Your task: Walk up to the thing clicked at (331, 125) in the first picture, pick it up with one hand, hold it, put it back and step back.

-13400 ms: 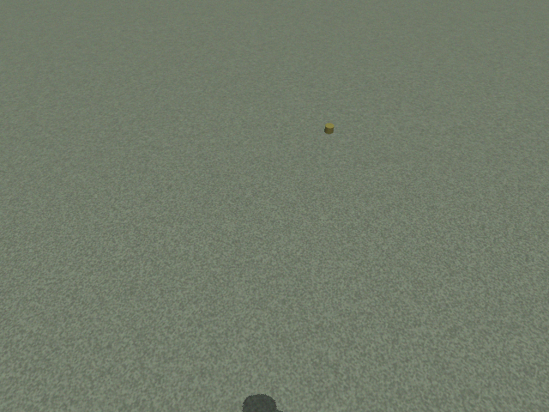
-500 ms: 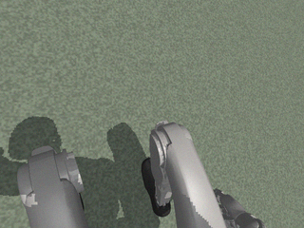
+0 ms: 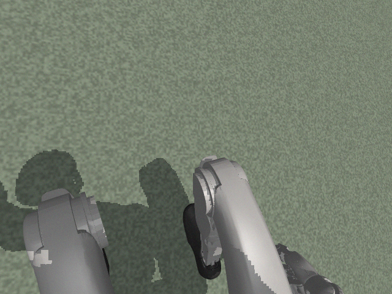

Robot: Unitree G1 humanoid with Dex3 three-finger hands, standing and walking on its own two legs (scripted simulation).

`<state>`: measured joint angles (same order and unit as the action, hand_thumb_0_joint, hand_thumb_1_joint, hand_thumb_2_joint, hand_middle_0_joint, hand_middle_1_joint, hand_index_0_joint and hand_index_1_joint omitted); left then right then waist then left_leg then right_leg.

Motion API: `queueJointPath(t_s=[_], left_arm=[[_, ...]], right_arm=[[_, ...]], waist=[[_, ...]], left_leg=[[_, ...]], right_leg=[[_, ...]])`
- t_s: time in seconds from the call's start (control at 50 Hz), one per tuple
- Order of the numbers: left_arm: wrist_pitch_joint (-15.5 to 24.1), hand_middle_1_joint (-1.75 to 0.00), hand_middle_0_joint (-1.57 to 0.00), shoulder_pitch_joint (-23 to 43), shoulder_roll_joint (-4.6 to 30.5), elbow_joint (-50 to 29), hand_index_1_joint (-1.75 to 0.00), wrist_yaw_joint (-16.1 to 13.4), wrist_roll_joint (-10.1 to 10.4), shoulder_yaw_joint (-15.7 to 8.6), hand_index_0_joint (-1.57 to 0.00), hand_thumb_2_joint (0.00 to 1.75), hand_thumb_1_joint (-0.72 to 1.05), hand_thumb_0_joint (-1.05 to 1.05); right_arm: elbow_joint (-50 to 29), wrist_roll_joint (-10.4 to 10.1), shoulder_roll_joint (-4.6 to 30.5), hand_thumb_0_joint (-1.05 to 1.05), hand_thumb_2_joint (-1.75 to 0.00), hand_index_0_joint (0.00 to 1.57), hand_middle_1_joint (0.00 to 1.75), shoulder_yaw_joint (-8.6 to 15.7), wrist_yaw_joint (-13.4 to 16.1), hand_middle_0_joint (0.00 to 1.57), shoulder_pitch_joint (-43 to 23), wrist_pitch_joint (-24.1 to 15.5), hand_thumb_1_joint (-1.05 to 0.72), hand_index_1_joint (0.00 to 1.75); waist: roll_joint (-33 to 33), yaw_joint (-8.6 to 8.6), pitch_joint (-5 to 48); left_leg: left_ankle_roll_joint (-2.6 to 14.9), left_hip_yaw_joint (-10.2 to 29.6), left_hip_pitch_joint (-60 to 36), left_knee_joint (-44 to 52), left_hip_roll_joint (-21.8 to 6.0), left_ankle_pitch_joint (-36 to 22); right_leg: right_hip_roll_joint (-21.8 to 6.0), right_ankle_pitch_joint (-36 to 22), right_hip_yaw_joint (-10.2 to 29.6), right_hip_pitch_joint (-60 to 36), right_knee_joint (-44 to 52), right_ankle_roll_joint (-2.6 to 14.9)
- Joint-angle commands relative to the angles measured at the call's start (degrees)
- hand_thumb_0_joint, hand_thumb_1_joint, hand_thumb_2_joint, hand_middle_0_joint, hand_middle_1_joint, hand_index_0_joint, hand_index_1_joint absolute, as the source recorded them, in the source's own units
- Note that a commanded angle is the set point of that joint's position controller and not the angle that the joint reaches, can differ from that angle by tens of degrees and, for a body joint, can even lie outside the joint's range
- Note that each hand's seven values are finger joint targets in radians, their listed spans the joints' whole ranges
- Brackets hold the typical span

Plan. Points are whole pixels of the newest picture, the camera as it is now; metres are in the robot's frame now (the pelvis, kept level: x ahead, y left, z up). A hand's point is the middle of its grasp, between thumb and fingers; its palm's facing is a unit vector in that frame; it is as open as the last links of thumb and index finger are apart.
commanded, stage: rise first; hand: left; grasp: from above
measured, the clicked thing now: out of the picture +0.47 +0.38 -0.29
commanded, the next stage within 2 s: none
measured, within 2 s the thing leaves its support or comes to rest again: neither
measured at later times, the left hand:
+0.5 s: hand out of the picture +0.43 +0.41 -0.17, palm faces -0.43 -0.15 -0.89, open 14.1 cm
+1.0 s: hand out of the picture +0.43 +0.41 -0.17, palm faces -0.43 -0.14 -0.89, open 14.1 cm
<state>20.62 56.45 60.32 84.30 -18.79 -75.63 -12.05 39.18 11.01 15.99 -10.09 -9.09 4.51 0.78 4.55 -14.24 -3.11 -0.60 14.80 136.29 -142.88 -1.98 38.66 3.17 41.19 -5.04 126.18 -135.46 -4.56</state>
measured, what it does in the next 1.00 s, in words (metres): stands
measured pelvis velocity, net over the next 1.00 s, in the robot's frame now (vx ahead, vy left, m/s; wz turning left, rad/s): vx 0.00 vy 0.00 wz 0.01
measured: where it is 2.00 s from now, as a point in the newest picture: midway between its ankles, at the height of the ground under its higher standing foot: (155, 271)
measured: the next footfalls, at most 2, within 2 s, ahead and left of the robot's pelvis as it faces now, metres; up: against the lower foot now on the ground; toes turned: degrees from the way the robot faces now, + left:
none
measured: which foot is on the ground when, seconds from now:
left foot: down 0.00-1.00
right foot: down 0.00-1.00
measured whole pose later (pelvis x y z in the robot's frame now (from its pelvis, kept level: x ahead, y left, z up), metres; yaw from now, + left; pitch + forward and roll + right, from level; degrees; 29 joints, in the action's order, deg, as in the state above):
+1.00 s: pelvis +0.00 +0.00 +0.00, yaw +0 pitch +30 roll -14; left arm 20.4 56.8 60.1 83.2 -17.2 -75.6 -11.3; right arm 38.6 10.3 16.1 -10.0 -9.1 5.4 0.9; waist 4.1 -14.2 -2.5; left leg -0.4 14.4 136.3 -142.4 -1.6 38.0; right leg 2.8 40.8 -4.9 126.0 -135.1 -4.4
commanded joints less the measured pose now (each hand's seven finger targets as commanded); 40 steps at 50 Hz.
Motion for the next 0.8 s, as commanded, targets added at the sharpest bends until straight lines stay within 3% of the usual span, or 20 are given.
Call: queueJointPath(t_s=[0.0,0.12,0.24,0.28,0.3,0.34,0.38,0.44,0.52,0.54,0.62,0.78], left_arm=[[-0.46,-1.04,-0.08,14.64,17.87,-8.52,-1.04,-2.16,1.35,-2.05,-0.07,1.01,-0.57,0.00],[-0.73,-1.04,-0.08,14.46,16.88,-6.70,-1.04,-1.20,1.30,-0.55,-0.07,1.02,-0.57,0.00],[-0.16,-1.04,-0.08,15.43,18.64,-8.14,-1.04,-1.03,1.75,-1.10,-0.08,1.01,-0.56,0.00],[-0.17,-1.04,-0.08,13.58,18.12,-6.64,-1.04,-1.19,1.28,-1.37,-0.08,1.01,-0.57,0.00],[0.13,-1.04,-0.08,15.91,18.70,-9.78,-1.04,-1.33,1.94,-2.05,-0.08,1.01,-0.56,0.00],[-0.08,-1.03,-0.09,14.95,17.61,-8.41,-1.04,-1.02,1.74,-1.27,-0.08,1.01,-0.56,0.00],[-0.18,-1.04,-0.07,15.69,19.05,-10.22,-1.04,-1.36,1.42,-2.24,-0.07,1.02,-0.58,0.00],[-0.22,-1.04,-0.08,16.40,17.62,-11.76,-1.04,-1.19,1.57,-1.38,-0.07,1.02,-0.57,0.00],[-0.73,-1.03,-0.08,14.81,16.83,-10.15,-1.03,-0.69,1.66,-1.21,-0.07,1.02,-0.57,0.00],[-0.92,-1.02,-0.08,13.71,16.31,-7.74,-1.03,-0.46,1.25,-0.76,-0.07,1.03,-0.58,0.00],[-0.36,-1.04,-0.08,16.52,17.18,-10.13,-1.04,-0.37,2.02,-0.90,-0.08,1.01,-0.56,0.00],[0.02,-1.03,-0.09,15.90,16.98,-9.05,-1.03,-0.55,1.30,-0.83,-0.08,1.02,-0.56,0.00]], right_arm=[[-0.10,0.30,16.80,0.00,-0.90,0.20,0.30,5.18,0.93,0.20,10.75,0.10,-0.90,0.30],[-0.09,0.14,17.00,0.00,-0.90,0.20,0.30,5.29,1.21,0.20,10.69,-0.06,-0.91,0.30],[-0.49,0.00,17.19,0.00,-0.90,0.20,0.30,4.70,1.37,0.20,10.51,0.26,-0.90,0.30],[-0.21,0.27,16.99,0.00,-0.90,0.20,0.30,4.70,1.31,0.20,10.68,0.36,-0.90,0.30],[-0.38,0.33,17.17,0.00,-0.90,0.20,0.30,4.67,1.32,0.20,10.76,0.34,-0.90,0.30],[-0.43,-0.10,17.10,0.00,-0.90,0.20,0.30,5.07,1.29,0.20,10.44,0.25,-0.90,0.30],[-0.51,-0.05,17.29,0.00,-0.90,0.20,0.30,5.01,1.28,0.20,10.77,0.19,-0.90,0.30],[-0.35,-0.01,17.10,0.00,-0.90,0.20,0.30,5.13,1.10,0.20,11.31,0.44,-0.90,0.30],[-0.54,-0.33,17.11,0.00,-0.90,0.20,0.30,5.52,1.01,0.20,10.97,0.35,-0.90,0.30],[-0.46,-0.15,17.19,0.00,-0.90,0.20,0.30,5.45,0.95,0.20,11.08,0.30,-0.90,0.30],[-0.98,-0.47,17.09,0.00,-0.90,0.20,0.30,5.34,1.05,0.20,10.66,0.40,-0.90,0.30],[-0.73,-0.17,17.08,0.00,-0.90,0.20,0.30,4.99,1.01,0.20,11.26,0.15,-0.90,0.30]], waist=[[-26.89,0.11,38.59],[-25.95,-0.73,36.70],[-26.73,-0.36,38.62],[-26.56,-0.12,37.78],[-27.36,0.01,38.43],[-27.48,-0.27,37.30],[-29.01,0.11,38.93],[-28.78,-0.42,40.28],[-28.55,0.29,38.15],[-28.09,-0.45,36.72],[-27.69,-0.08,38.10],[-26.92,-0.68,37.87]], left_leg=[[1.38,-7.92,-34.54,14.71,-0.53,-11.43],[1.43,-7.88,-34.10,14.56,-0.55,-10.34],[1.41,-7.51,-34.99,14.41,-0.66,-12.19],[1.46,-7.94,-34.67,14.37,-0.52,-11.96],[1.32,-7.70,-35.33,14.91,-0.47,-12.26],[1.18,-7.33,-35.61,15.15,-0.64,-11.17],[1.02,-7.26,-36.75,15.17,-0.55,-12.36],[1.19,-7.56,-36.60,14.94,-0.51,-13.58],[0.90,-6.89,-36.10,16.27,-0.47,-11.46],[1.00,-6.88,-35.90,15.97,-0.45,-11.41],[1.07,-7.10,-34.77,15.82,-0.41,-10.14],[1.26,-7.13,-35.78,15.40,-0.38,-11.42]], right_leg=[[1.41,-14.72,-7.43,-13.68,11.94,5.49],[1.29,-13.84,-7.31,-13.04,12.18,5.45],[1.30,-15.16,-7.47,-13.48,11.95,5.48],[1.33,-15.05,-7.37,-14.02,12.02,5.44],[1.13,-15.08,-7.54,-13.79,11.74,5.50],[1.18,-14.04,-7.70,-11.76,11.55,5.69],[1.04,-15.07,-7.71,-12.61,11.15,5.66],[1.11,-16.12,-7.57,-13.60,11.57,5.50],[0.86,-14.24,-7.70,-11.42,11.04,5.82],[0.90,-14.20,-7.73,-11.06,11.10,5.75],[0.91,-13.57,-7.42,-11.43,11.39,5.80],[1.06,-14.36,-7.61,-12.18,11.69,5.57]])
